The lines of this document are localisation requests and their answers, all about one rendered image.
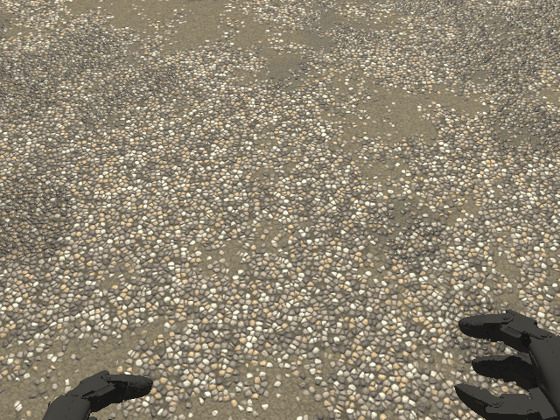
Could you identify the robot right hand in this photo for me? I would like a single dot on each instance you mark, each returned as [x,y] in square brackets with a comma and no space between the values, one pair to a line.
[536,368]

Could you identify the robot left hand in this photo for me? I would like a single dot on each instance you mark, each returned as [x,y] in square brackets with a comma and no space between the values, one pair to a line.
[95,393]

